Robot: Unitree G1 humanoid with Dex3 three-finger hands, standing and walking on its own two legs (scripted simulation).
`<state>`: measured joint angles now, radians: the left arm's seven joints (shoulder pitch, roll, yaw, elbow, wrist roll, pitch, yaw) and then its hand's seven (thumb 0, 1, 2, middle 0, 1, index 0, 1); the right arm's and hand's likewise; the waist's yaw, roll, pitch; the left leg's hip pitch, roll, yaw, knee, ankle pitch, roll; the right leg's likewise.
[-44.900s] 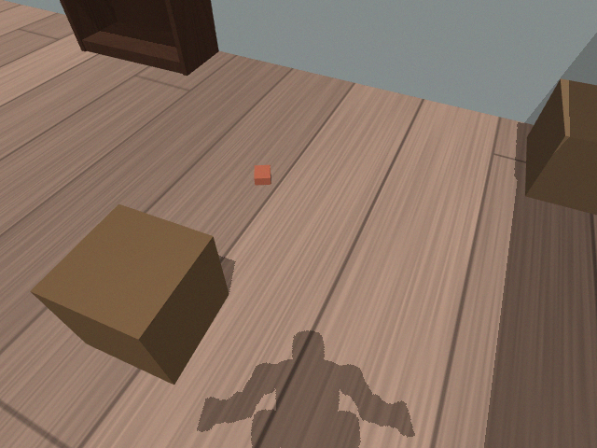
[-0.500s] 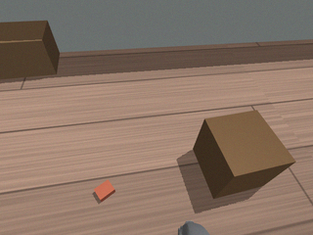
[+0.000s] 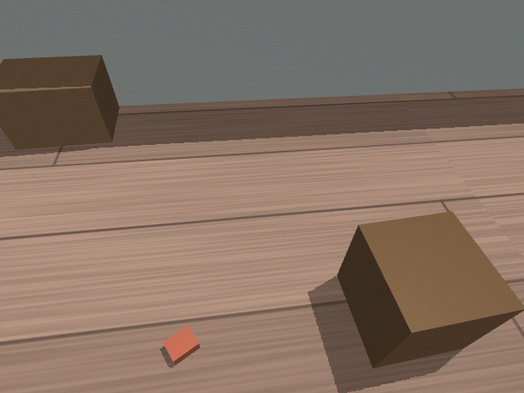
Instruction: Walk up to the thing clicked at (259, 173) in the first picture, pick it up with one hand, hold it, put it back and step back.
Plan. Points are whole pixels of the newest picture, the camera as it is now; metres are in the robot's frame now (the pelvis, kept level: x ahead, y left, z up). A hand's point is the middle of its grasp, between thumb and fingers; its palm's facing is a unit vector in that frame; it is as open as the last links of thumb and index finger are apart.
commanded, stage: walk up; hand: left
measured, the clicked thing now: (181, 344) +0.42 +0.28 -0.74
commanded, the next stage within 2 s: stand in 1.42 s
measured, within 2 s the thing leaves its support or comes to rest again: neither
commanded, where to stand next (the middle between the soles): +0.07 -0.01 m, yaw +0 degrees
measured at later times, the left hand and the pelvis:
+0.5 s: hand out of the picture +0.12 +0.25 -0.13, palm faces +0.00 -0.94 -0.33, open 7.4 cm; pelvis +0.04 -0.01 +0.02, yaw +0 degrees
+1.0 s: hand out of the picture +0.13 +0.23 -0.14, palm faces -0.03 -0.94 -0.33, open 7.4 cm; pelvis +0.05 -0.01 +0.02, yaw +0 degrees
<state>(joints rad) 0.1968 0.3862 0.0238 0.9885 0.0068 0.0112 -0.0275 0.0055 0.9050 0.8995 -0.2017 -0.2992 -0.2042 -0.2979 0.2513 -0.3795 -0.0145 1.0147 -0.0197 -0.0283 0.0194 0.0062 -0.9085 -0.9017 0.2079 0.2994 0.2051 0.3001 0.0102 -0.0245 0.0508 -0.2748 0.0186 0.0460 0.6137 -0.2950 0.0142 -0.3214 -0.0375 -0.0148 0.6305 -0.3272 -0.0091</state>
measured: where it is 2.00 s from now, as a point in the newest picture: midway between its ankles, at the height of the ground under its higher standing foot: outside the picture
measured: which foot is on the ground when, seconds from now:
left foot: down 0.00-1.00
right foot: down 0.00-1.00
